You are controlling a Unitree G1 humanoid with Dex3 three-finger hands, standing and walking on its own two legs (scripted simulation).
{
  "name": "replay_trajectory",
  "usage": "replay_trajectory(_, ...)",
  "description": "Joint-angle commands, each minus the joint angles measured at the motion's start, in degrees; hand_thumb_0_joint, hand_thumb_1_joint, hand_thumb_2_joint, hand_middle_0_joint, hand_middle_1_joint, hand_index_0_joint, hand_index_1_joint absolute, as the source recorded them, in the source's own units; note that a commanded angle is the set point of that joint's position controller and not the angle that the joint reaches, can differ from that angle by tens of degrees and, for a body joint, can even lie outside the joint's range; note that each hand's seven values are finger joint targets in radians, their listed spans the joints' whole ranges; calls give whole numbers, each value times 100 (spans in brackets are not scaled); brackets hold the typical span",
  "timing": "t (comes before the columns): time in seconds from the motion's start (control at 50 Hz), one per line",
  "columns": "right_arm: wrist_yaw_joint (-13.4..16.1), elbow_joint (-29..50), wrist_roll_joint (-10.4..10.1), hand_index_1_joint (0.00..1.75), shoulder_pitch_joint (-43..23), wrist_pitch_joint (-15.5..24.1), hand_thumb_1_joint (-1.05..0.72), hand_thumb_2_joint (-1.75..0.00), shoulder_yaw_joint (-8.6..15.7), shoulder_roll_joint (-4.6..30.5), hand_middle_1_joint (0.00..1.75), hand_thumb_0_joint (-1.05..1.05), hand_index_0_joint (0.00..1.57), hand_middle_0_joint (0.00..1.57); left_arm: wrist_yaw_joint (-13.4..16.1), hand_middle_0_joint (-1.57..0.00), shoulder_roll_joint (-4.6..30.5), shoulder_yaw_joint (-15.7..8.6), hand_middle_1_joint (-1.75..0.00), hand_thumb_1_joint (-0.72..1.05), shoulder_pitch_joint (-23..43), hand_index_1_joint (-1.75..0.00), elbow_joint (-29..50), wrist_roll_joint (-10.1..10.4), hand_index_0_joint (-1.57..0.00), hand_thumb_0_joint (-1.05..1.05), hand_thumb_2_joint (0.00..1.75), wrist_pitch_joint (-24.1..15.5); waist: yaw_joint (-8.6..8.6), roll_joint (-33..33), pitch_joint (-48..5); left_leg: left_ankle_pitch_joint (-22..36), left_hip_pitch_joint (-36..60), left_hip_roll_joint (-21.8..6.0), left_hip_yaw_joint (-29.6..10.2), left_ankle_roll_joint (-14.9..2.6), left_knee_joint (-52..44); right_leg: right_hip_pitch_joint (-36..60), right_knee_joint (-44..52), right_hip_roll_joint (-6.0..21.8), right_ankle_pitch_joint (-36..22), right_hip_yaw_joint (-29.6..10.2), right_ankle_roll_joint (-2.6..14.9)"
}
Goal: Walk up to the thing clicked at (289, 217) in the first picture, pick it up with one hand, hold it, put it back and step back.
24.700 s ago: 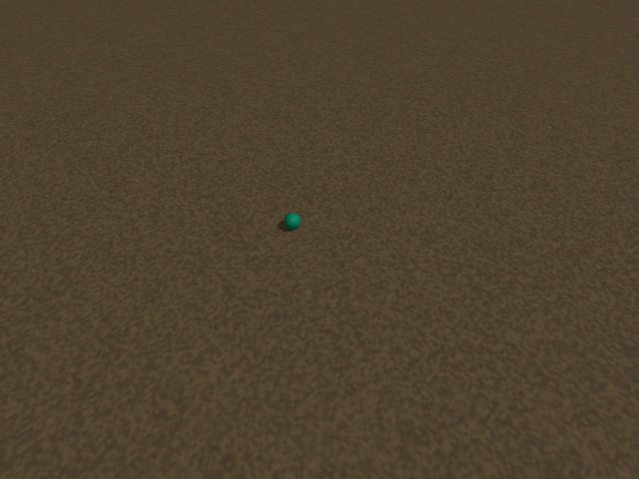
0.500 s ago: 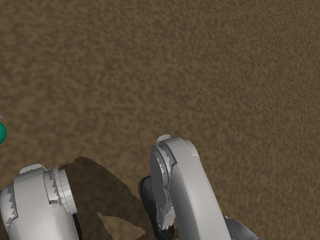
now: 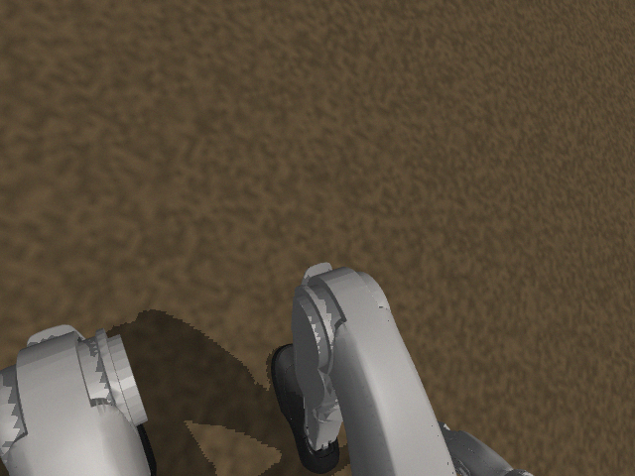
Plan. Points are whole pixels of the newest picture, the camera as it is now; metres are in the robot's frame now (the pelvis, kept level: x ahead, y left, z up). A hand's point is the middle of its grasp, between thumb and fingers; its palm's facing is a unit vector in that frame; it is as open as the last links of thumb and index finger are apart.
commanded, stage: open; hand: left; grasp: from above
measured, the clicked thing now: out of the picture +0.40 +0.32 -0.25
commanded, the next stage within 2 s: withdraw in 0.58 s
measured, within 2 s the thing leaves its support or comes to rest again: neither
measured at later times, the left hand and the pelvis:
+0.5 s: hand out of the picture +0.39 +0.33 -0.24, palm faces -0.43 -0.16 -0.89, open 13.9 cm; pelvis +0.00 +0.00 +0.00, yaw -1 degrees
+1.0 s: hand out of the picture +0.41 +0.34 -0.19, palm faces -0.30 -0.12 -0.95, open 13.9 cm; pelvis +0.00 +0.00 +0.01, yaw +1 degrees
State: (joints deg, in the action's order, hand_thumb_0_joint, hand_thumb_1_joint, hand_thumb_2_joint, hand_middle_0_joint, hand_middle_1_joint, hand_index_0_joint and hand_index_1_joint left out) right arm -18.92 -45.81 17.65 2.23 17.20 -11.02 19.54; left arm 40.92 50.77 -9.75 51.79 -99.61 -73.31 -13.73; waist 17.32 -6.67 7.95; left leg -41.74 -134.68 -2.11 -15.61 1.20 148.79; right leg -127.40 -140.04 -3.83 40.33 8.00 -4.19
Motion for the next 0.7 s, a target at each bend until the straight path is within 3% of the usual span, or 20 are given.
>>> replay_trajectory(0.0,13,-29,-58,30,988,20,-89,-90,469,1774,30,0,20,20,113,-7,1343,-81,-102,-52,1199,-101,440,99,-8,0,98,-52,204,2563,-3508,1191,2723,-63,734,-137,-1525,1726,1192,-167,-1507,766,489)
replay_trajectory(0.04,22,-10,-37,30,916,1,-89,-90,507,1820,30,0,20,20,119,-7,1197,-24,-102,-53,1188,-101,612,120,-7,0,100,-98,158,2626,-3675,1214,2833,-58,695,-108,-1632,1793,1221,-186,-1485,796,504)
replay_trajectory(0.08,7,10,-34,30,924,28,-89,-90,493,1813,30,0,20,20,100,-7,1198,50,-103,-52,1277,-102,559,97,-7,0,99,-137,242,2616,-3569,1157,2807,-74,695,-117,-1568,1728,1204,-178,-1469,797,497)
replay_trajectory(0.18,4,-44,-33,30,1054,11,-88,-90,486,1834,30,0,20,20,171,-6,1270,-19,-101,-50,1194,-100,476,7,-7,0,97,-163,243,2489,-3502,1190,2726,-62,731,-140,-1539,1744,1245,-191,-1495,783,488)
replay_trajectory(0.26,-4,49,-25,30,843,56,-88,-90,446,1809,30,0,20,20,225,-6,1001,238,-102,-49,1223,-101,508,34,-7,0,96,-126,235,2531,-3561,1138,2731,-82,718,-133,-1570,1781,1317,-239,-1466,762,495)
replay_trajectory(0.28,5,-15,-40,30,966,41,-88,-90,442,1863,30,0,20,20,275,-6,1333,-25,-103,-48,1123,-101,369,36,-8,0,95,-106,227,2421,-3528,1118,2629,-77,716,-159,-1534,1785,1318,-237,-1470,771,482)
replay_trajectory(0.3,2,19,-48,30,984,56,-88,-89,477,1877,30,0,20,20,282,-6,1233,63,-103,-48,1194,-101,504,28,-8,0,95,-100,218,2428,-3528,1123,2634,-51,740,-155,-1549,1763,1332,-201,-1424,768,476)
replay_trajectory(0.34,5,-22,-49,30,887,55,-88,-90,481,1849,30,0,20,20,311,-6,1350,4,-102,-49,1161,-101,529,-20,-7,0,97,-49,147,2518,-3526,1074,2638,-80,729,-140,-1567,1751,1305,-218,-1360,726,500)
replay_trajectory(0.38,7,44,-72,30,830,63,-88,-90,458,1821,30,0,20,20,304,-6,1218,66,-103,-48,1217,-101,457,56,-7,0,96,2,197,2443,-3471,987,2597,-85,722,-145,-1575,1738,1326,-219,-1293,731,497)
replay_trajectory(0.46,14,-45,-87,30,889,76,-88,-90,512,1850,30,0,20,20,293,-6,1382,-79,-102,-48,1123,-101,544,52,-8,0,96,54,138,2573,-3585,1087,2688,-89,693,-123,-1595,1757,1273,-202,-1382,732,505)
replay_trajectory(0.48,6,30,-72,30,962,60,-88,-90,510,1824,30,0,20,20,277,-6,1302,-92,-103,-49,1051,-101,507,35,-7,0,96,71,123,2652,-3654,1230,2747,-79,732,-122,-1619,1841,1299,-227,-1509,726,511)
replay_trajectory(0.5,-9,80,-71,30,827,73,-88,-90,481,1773,30,0,20,20,262,-6,1102,69,-103,-48,1213,-101,681,87,-8,0,95,51,148,2666,-3700,1242,2803,-79,674,-96,-1649,1733,1240,-198,-1505,776,508)
replay_trajectory(0.52,-14,-34,-51,30,962,58,-88,-90,483,1839,30,0,20,20,254,-6,1383,-135,-105,-46,1071,-102,393,31,-8,0,94,88,197,2686,-3619,1249,2871,-96,659,-101,-1621,1674,1171,-203,-1558,822,507)
replay_trajectory(0.56,-13,7,-77,30,900,76,-88,-90,528,1857,30,0,20,20,189,-6,1280,-28,-104,-48,1292,-102,627,62,-8,0,96,59,228,2706,-3564,1230,2853,-83,659,-97,-1595,1623,1170,-168,-1532,790,504)
replay_trajectory(0.58,-1,-13,-91,30,923,44,-89,-90,529,1858,30,0,20,20,190,-6,1399,-165,-106,-46,1171,-104,602,67,-8,0,96,40,155,2811,-3648,1241,2892,-93,660,-86,-1657,1688,1211,-195,-1519,783,525)
replay_trajectory(0.62,-13,-9,-69,30,912,69,-89,-90,515,1816,30,0,20,20,119,-7,1202,39,-105,-47,1224,-103,526,52,-8,0,96,30,255,2639,-3492,1161,2735,-74,720,-123,-1534,1650,1231,-188,-1496,756,496)
replay_trajectory(0.64,-4,-41,-70,30,993,51,-88,-90,502,1830,30,0,20,20,125,-7,1322,-108,-107,-46,1170,-105,564,88,-9,0,98,-2,216,2634,-3554,1202,2735,-76,707,-122,-1592,1747,1269,-188,-1506,782,497)
replay_trajectory(0.68,-5,-22,-58,30,969,58,-89,-90,518,1849,30,0,20,20,91,-6,1238,11,-102,-47,1241,-99,581,101,-9,0,95,-53,235,2748,-3554,1212,2843,-72,680,-101,-1627,1642,1226,-165,-1496,810,497)
